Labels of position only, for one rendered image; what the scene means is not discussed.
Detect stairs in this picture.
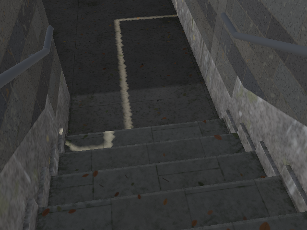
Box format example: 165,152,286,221
36,118,307,230

